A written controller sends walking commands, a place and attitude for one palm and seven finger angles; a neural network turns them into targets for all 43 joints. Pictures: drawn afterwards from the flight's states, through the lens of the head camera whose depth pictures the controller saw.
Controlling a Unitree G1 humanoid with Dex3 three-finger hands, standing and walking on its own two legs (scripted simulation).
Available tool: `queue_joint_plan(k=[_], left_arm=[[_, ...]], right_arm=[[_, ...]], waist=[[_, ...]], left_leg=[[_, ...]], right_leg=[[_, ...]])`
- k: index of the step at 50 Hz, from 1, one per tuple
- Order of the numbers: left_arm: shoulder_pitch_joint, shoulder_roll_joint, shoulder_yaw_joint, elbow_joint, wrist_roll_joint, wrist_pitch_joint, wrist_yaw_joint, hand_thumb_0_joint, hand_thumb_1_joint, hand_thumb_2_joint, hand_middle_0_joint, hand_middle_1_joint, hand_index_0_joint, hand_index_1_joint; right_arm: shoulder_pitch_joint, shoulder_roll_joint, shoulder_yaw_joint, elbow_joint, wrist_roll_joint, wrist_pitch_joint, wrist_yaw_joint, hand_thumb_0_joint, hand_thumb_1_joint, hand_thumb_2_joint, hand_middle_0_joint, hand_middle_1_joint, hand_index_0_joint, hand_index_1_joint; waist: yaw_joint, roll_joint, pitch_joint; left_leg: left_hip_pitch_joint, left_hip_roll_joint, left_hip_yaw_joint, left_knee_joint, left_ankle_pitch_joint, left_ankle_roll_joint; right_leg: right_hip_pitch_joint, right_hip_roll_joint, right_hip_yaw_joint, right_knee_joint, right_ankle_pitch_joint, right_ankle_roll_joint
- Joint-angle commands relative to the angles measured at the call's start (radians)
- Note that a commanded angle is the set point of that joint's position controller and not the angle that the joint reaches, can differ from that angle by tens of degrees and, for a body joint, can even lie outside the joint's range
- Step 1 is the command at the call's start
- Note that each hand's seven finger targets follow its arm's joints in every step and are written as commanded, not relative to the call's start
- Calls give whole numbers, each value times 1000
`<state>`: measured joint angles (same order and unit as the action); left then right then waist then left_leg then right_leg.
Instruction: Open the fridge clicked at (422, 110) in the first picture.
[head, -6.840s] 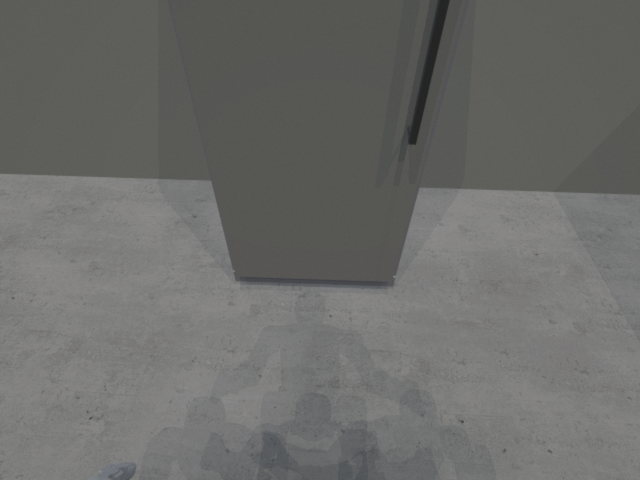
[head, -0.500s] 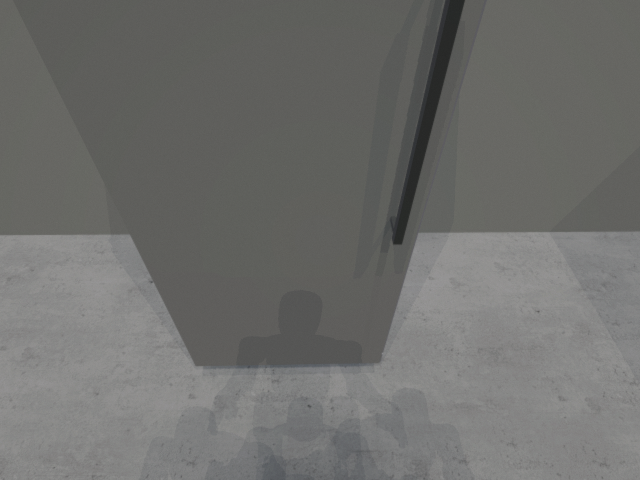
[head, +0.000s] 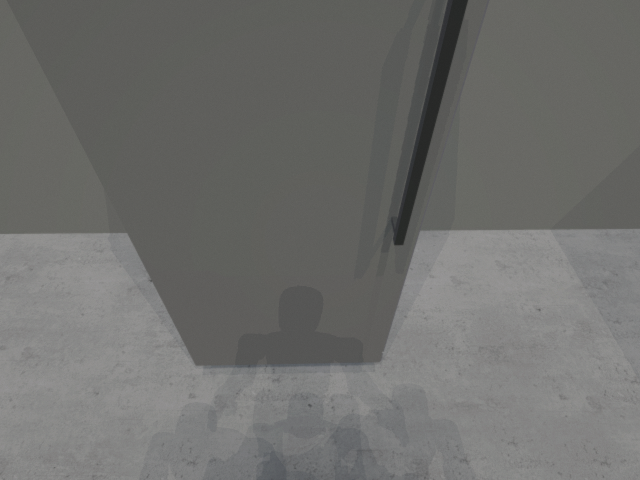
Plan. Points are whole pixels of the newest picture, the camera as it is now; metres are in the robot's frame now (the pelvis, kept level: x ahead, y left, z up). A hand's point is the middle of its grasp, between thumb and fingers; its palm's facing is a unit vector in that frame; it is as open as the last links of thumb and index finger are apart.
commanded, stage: look again from close up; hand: right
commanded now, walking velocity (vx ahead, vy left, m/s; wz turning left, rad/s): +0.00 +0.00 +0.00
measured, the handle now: (423, 117) +0.56 -0.11 +0.19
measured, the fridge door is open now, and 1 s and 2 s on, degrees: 0 0 0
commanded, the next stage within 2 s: shuffle to correct the standing spot in 1.14 s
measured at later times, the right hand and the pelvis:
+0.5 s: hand out of the picture +0.06 -0.23 -0.16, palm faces -0.03 +0.95 -0.31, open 7.4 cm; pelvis +0.01 +0.00 +0.00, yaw +0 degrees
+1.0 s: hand out of the picture +0.07 -0.24 -0.16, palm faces -0.03 +0.95 -0.32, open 7.4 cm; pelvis +0.02 +0.00 +0.00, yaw +0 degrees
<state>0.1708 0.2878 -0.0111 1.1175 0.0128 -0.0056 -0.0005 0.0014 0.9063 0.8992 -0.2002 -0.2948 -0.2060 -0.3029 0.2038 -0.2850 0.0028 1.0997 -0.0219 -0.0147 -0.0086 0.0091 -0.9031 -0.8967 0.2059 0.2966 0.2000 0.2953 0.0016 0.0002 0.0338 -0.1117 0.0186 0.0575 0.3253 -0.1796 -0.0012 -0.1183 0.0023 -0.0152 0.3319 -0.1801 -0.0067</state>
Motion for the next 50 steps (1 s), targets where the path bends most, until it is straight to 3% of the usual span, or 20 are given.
queue_joint_plan(k=[1, 28, 50], left_arm=[[-21, 181, 37, -49, -5, -25, 14, 0, 900, 900, -200, -300, -200, -300], [-42, 207, 39, -53, -4, -29, 17, 0, 900, 900, -200, -300, -200, -300], [-48, 225, 37, -56, -4, -31, 18, 0, 900, 900, -200, -300, -200, -300]], right_arm=[[-12, -178, -31, -53, 6, -16, -13, 0, -900, -900, 200, 300, 200, 300], [-32, -207, -36, -56, 6, -20, -11, 0, -900, -900, 200, 300, 200, 300], [-46, -225, -39, -54, 7, -19, -9, 0, -900, -900, 200, 300, 200, 300]], waist=[[-5, -3, -15], [-6, 9, -46], [-6, 0, -44]], left_leg=[[4, 116, -109, -60, 74, 18], [30, 121, -106, -53, 177, 19], [37, 122, -111, -65, 173, 19]], right_leg=[[-34, -122, 102, -63, 103, -8], [10, -131, 95, -56, 190, -8], [17, -131, 93, -69, 181, -6]])
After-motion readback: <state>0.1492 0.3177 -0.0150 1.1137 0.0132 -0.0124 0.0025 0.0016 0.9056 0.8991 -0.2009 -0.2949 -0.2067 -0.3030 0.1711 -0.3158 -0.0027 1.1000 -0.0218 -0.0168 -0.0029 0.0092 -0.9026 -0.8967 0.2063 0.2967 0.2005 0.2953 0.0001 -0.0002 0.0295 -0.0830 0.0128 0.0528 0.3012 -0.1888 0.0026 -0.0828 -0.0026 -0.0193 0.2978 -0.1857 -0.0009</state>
